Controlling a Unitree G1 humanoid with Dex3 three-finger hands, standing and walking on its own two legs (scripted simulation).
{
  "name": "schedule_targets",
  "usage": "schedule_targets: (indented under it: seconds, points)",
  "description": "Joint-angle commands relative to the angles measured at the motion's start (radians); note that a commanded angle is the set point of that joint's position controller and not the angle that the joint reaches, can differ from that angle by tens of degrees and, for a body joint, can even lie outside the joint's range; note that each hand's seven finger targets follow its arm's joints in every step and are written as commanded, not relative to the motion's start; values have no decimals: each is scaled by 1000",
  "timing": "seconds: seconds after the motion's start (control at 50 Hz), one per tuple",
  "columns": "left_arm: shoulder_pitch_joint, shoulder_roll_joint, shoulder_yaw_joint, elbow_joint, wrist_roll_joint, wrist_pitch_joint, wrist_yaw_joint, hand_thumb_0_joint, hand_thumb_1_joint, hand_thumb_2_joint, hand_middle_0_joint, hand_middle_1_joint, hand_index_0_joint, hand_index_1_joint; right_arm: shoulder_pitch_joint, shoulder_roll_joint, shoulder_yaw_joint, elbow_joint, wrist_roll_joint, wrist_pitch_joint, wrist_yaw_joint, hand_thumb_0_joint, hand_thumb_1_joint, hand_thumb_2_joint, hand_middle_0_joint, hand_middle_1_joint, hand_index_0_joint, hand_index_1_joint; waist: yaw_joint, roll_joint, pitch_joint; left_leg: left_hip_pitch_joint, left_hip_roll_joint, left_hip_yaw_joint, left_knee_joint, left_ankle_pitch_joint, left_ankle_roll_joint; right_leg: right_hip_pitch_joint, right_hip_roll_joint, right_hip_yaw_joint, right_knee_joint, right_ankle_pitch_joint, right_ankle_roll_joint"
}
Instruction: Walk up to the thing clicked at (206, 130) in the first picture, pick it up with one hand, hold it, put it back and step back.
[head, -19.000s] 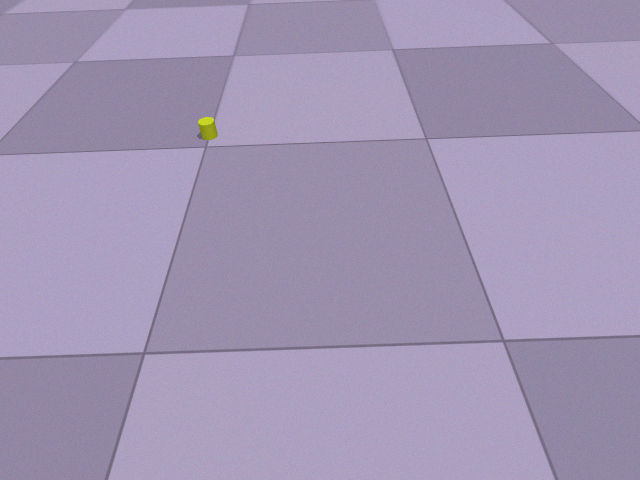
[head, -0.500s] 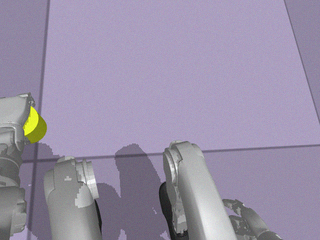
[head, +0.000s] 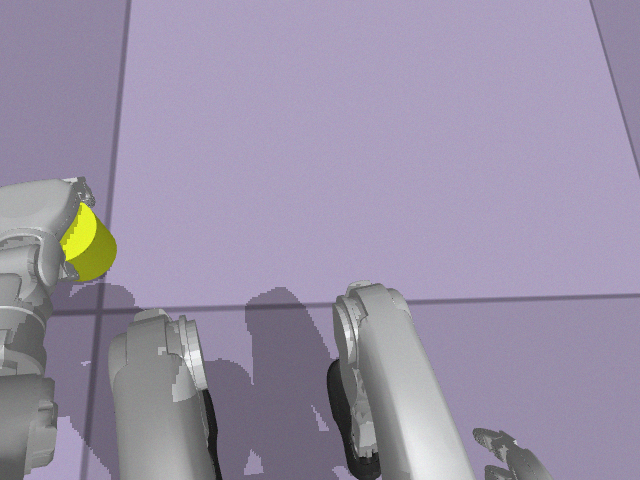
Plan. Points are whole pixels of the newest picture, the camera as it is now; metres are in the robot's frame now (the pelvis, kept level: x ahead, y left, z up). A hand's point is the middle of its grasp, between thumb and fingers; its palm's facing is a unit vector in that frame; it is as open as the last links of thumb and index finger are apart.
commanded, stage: lift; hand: left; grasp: from above
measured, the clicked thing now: (73, 230) +0.46 +0.30 -0.21
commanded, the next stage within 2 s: hold in 1.58 s
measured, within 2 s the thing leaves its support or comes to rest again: neither
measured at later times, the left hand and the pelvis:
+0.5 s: hand out of the picture +0.38 +0.30 -0.03, palm faces -0.46 -0.13 -0.88, open 11.2 cm; pelvis +0.00 +0.00 +0.09, yaw +3 degrees
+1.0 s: hand out of the picture +0.33 +0.29 +0.18, palm faces -0.46 -0.15 -0.88, open 11.1 cm; pelvis +0.03 +0.01 +0.27, yaw +7 degrees
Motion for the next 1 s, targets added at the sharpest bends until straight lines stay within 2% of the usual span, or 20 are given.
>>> schedule_targets:
  seconds: [0.0, 0.04, 0.06, 0.12, 0.26, 0.28, 0.34, 0.36, 0.4, 0.42, 0.48, 0.5, 0.6, 0.62, 0.76, 0.78, 0.84, 0.86, 0.9, 0.98]
  points:
    - [-396, 361, 93, -282, -44, 48, 54, 0, 655, 1191, -1107, -828, -1058, -881, 164, -234, -97, -54, 13, -11, -22, 0, -904, -903, 200, 300, 200, 300, 44, 371, -837, 696, -15, 134, -285, 132, 42, 305, 13, -77, -292, 231, -93]
    - [-386, 344, 69, -290, -46, 61, 35, 0, 639, 1163, -1089, -828, -1046, -874, 162, -228, -100, -56, 17, -8, -28, 0, -904, -903, 200, 300, 200, 300, 45, 382, -810, 697, -16, 134, -311, 103, 42, 304, 14, -75, -313, 201, -95]
    - [-364, 353, 79, -281, -41, 69, 29, 0, 654, 1162, -1098, -816, -1055, -862, 160, -230, -102, -54, 22, -4, -31, 0, -903, -902, 200, 300, 200, 300, 51, 363, -807, 704, -18, 129, -325, 92, 43, 301, 14, -78, -321, 188, -96]
    - [-318, 299, 42, -300, -48, 83, -6, 0, 657, 1200, -1127, -790, -1068, -853, 167, -221, -101, -61, 29, 1, -34, 0, -902, -902, 200, 300, 200, 300, 51, 349, -804, 732, -21, 131, -348, 116, 45, 327, 10, -70, -345, 209, -94]
    - [-227, 263, 26, -415, -100, 91, -67, 0, 710, 1178, -1134, -812, -1097, -853, 160, -211, -114, -91, 53, 13, -46, 0, -897, -899, 200, 300, 200, 300, 65, 281, -783, 761, -22, 128, -425, 119, 53, 389, 6, -54, -434, 209, -86]
    - [-256, 247, 11, -461, -115, 86, -72, 0, 697, 1176, -1126, -807, -1086, -851, 152, -203, -116, -100, 55, 13, -48, 0, -897, -900, 200, 300, 200, 300, 56, 283, -782, 768, -21, 128, -440, 103, 53, 402, 7, -49, -453, 197, -87]
    - [-198, 256, 25, -526, -127, 85, -78, 0, 693, 1143, -1113, -796, -1080, -833, 141, -201, -125, -114, 62, 17, -57, 0, -895, -899, 200, 300, 200, 300, 76, 263, -779, 801, -21, 130, -488, 78, 52, 437, 5, -39, -503, 169, -86]
    - [-175, 221, 11, -543, -130, 85, -81, 0, 694, 1154, -1123, -788, -1085, -830, 143, -197, -124, -111, 63, 17, -59, 0, -895, -898, 200, 300, 200, 300, 76, 283, -770, 833, -23, 121, -518, 74, 46, 436, 0, -42, -506, 167, -87]
    - [-165, 226, 11, -619, -142, 87, -81, 0, 706, 1160, -1115, -809, -1084, -844, 125, -195, -132, -129, 69, 18, -67, 0, -893, -897, 200, 300, 200, 300, 78, 303, -787, 891, -18, 112, -559, 60, 41, 457, 0, -38, -531, 155, -87]
    - [-122, 242, 31, -621, -139, 94, -79, 0, 701, 1151, -1113, -809, -1082, -844, 132, -201, -133, -124, 71, 20, -70, 0, -894, -898, 200, 300, 200, 300, 96, 291, -798, 921, -18, 112, -574, 75, 40, 475, -3, -36, -545, 167, -85]
    - [-102, 216, 16, -709, -148, 107, -81, 0, 708, 1175, -1124, -801, -1087, -842, 124, -195, -133, -130, 75, 22, -77, 0, -892, -897, 200, 300, 200, 300, 87, 310, -804, 1002, -17, 98, -626, 121, 36, 510, -11, -34, -572, 207, -82]
    - [-70, 243, 29, -721, -145, 116, -79, 0, 710, 1179, -1122, -798, -1084, -840, 118, -196, -133, -137, 78, 24, -81, 0, -891, -896, 200, 300, 200, 300, 98, 295, -820, 1039, -13, 101, -632, 145, 38, 540, -8, -32, -591, 225, -81]
    - [8, 174, -4, -818, -170, 155, -90, 0, 679, 1168, -1102, -790, -1060, -835, 105, -183, -130, -138, 83, 27, -97, 0, -891, -895, 200, 300, 200, 300, 96, 302, -787, 1155, -14, 98, -733, 179, 35, 625, -18, -21, -679, 248, -74]
    - [4, 183, -1, -850, -174, 163, -90, 0, 673, 1158, -1094, -782, -1053, -826, 96, -180, -129, -146, 86, 28, -102, 0, -889, -894, 200, 300, 200, 300, 102, 287, -791, 1175, -11, 98, -755, 165, 36, 651, -14, -21, -701, 239, -74]
    - [107, 123, -37, -866, -187, 217, -116, 0, 642, 1164, -1088, -760, -1031, -820, 65, -167, -117, -145, 102, 30, -130, 0, -889, -894, 200, 300, 200, 300, 112, 233, -678, 1312, -16, 110, -941, 117, 35, 852, -14, -3, -896, 211, -67]
    - [113, 95, -53, -842, -185, 222, -119, 0, 646, 1160, -1089, -764, -1033, -824, 69, -158, -111, -135, 103, 29, -134, 0, -890, -895, 200, 300, 200, 300, 99, 220, -634, 1305, -18, 109, -968, 106, 34, 876, -14, -2, -921, 207, -65]
    - [128, 88, -56, -796, -180, 228, -133, 0, 648, 1128, -1088, -748, -1035, -806, 68, -159, -108, -122, 111, 23, -145, 0, -892, -896, 200, 300, 200, 300, 104, 183, -584, 1371, -15, 100, -1042, 127, 33, 956, -17, 3, -987, 226, -64]
    - [134, 48, -85, -769, -176, 226, -142, 0, 658, 1126, -1089, -755, -1038, -810, 72, -153, -104, -116, 112, 21, -147, 0, -892, -896, 200, 300, 200, 300, 96, 181, -552, 1384, -14, 98, -1068, 142, 32, 969, -15, 3, -1006, 236, -66]
    - [134, 54, -79, -720, -167, 218, -145, 0, 658, 1097, -1074, -770, -1032, -815, 75, -152, -103, -107, 114, 14, -151, 0, -894, -897, 200, 300, 200, 300, 106, 164, -509, 1416, -11, 98, -1115, 159, 31, 1020, -16, 4, -1051, 251, -65]
    - [155, -8, -115, -655, -167, 187, -150, 0, 638, 1061, -1058, -773, -1020, -814, 86, -133, -98, -102, 118, -3, -154, 0, -898, -900, 200, 300, 200, 300, 110, 118, -450, 1460, -27, 136, -1185, 208, 38, 1148, -17, 23, -1173, 294, -65]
